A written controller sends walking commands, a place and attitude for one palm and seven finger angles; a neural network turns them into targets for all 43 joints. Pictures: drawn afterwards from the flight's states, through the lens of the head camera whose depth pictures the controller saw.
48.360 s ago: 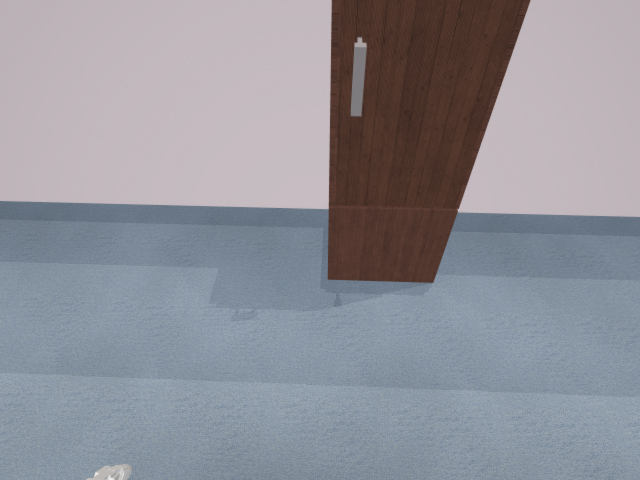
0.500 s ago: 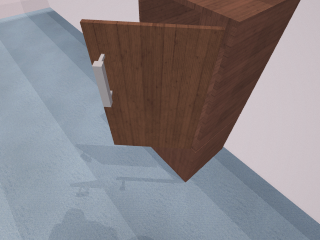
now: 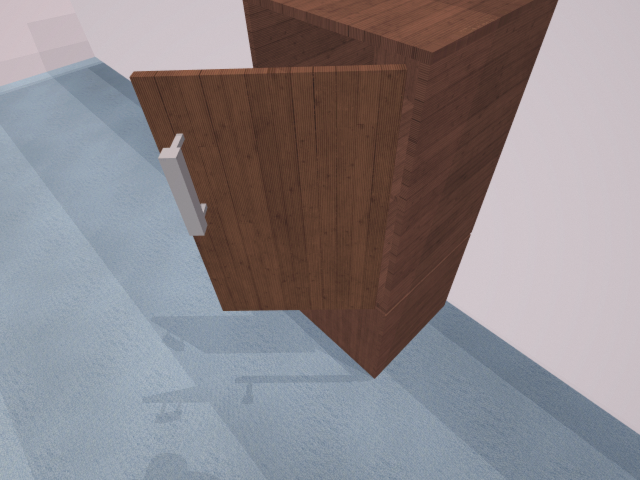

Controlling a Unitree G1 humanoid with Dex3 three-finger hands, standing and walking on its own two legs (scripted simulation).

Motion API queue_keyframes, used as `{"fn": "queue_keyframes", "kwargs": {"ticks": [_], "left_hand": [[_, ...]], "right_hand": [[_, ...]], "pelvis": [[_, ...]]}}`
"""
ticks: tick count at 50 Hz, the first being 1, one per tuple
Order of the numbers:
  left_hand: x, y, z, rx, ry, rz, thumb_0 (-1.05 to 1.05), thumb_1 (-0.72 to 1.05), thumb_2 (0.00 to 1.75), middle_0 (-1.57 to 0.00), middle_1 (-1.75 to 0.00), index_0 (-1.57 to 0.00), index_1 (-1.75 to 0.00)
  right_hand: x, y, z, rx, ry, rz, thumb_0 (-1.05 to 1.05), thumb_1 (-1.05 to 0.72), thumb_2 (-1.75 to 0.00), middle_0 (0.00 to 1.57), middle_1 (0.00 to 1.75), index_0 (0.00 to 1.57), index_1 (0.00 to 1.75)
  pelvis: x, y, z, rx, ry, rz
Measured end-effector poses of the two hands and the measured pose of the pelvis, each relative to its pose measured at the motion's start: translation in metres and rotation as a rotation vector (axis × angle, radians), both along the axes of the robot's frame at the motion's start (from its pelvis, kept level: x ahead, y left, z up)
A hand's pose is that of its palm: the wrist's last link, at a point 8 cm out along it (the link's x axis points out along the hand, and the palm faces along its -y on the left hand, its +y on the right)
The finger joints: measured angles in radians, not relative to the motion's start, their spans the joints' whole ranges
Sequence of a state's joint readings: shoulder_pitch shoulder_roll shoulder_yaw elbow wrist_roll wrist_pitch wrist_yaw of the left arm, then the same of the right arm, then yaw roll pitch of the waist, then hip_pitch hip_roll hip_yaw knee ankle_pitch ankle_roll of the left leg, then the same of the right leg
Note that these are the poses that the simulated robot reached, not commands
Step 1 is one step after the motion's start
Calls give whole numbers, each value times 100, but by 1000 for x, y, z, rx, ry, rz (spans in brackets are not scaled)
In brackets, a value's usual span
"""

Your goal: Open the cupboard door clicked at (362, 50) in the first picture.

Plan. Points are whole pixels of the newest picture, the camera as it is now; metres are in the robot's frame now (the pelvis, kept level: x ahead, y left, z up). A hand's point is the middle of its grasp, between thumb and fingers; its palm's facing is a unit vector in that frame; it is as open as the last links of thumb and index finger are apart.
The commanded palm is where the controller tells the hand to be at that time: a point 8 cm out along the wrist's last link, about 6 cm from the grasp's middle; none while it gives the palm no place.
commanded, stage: raise the hand with hooked fingers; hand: left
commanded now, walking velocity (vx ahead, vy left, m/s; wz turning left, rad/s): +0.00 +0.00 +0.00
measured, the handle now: (188, 186) +0.53 +0.24 +0.08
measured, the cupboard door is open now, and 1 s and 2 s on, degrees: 46 46 46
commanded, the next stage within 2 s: none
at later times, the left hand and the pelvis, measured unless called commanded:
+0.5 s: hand out of the picture +0.13 +0.18 -0.05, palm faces +0.03 -1.00 +0.03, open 8.6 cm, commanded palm +0.12 +0.25 -0.03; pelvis -0.05 +0.01 -0.06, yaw +1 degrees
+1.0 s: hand (100, 419) +0.18 +0.26 +0.03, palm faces +0.15 -0.98 -0.09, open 11.6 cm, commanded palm +0.16 +0.30 +0.03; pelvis -0.04 +0.03 -0.05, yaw +1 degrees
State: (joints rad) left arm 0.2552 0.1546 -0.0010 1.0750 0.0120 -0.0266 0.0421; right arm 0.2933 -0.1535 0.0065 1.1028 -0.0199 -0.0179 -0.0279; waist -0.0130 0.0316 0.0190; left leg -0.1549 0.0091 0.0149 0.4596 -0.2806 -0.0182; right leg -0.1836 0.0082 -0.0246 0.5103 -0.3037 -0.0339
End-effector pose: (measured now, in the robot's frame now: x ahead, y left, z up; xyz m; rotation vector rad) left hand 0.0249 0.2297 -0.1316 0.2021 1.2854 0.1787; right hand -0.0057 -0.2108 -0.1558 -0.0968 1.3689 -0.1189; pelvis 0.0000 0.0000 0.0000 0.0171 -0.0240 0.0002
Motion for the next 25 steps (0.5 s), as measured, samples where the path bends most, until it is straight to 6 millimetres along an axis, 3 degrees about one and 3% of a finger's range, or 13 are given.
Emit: {"fn": "queue_keyframes", "kwargs": {"ticks": [5,6,9,13,16,18,20,25], "left_hand": [[-12,-2,-2,-7,22,8,0,91,89,-20,-30,-20,-29],[-6,-1,3,-19,-29,63,0,91,89,-20,-30,-20,-30],[43,10,51,17,-430,111,1,90,89,-20,-31,-20,-30],[107,14,124,19,-910,67,1,86,87,-20,-34,-20,-33],[135,11,153,-34,-1197,-26,1,81,85,-20,-37,-20,-36],[137,5,153,-100,-1321,-100,0,77,83,-21,-39,-20,-39],[128,-1,139,-163,-1351,-166,0,73,82,-21,-42,-21,-41],[86,5,86,-218,-1168,-122,0,61,77,-22,-49,-22,-48]], "right_hand": [[-2,-4,3,-11,8,5,1,-92,-90,20,30,20,29],[2,-7,5,-21,-21,2,1,-92,-90,20,30,20,29],[26,-19,17,-93,-220,17,1,-92,-90,20,30,20,30],[78,-33,35,-142,-502,40,1,-92,-90,20,30,20,29],[117,-40,53,-165,-691,73,1,-91,-90,20,30,20,29],[138,-42,64,-176,-791,110,1,-91,-90,20,30,20,29],[156,-41,74,-184,-870,152,1,-91,-90,20,30,20,29],[185,-29,80,-193,-959,225,1,-91,-90,20,30,20,29]], "pelvis": [[-4,0,1,-6,2,-2],[-6,0,0,-9,5,-4],[-11,3,-2,-6,7,1],[-22,8,-8,-6,34,32],[-33,8,-20,2,92,22],[-39,6,-31,6,124,13],[-45,5,-43,6,143,11],[-50,7,-64,-4,177,23]]}}
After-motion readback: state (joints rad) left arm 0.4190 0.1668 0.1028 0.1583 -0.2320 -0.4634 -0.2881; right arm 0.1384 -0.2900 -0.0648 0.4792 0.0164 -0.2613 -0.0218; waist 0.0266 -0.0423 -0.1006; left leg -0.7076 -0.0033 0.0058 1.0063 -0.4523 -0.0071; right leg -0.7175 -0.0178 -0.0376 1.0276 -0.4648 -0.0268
